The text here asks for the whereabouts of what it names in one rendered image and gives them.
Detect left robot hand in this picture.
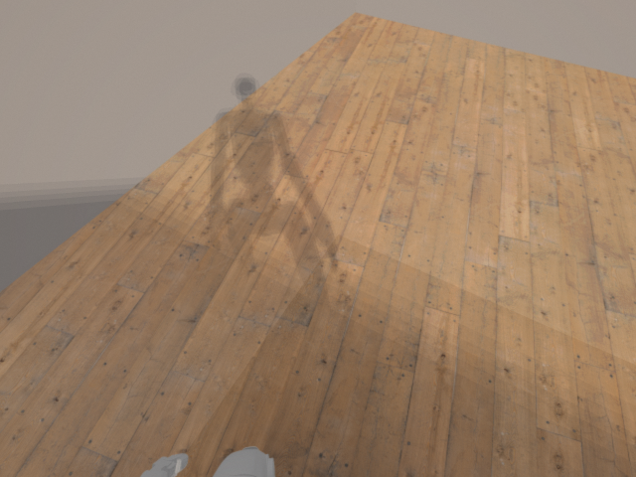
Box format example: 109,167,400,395
140,453,189,477

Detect left robot thigh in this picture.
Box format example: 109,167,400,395
213,449,275,477

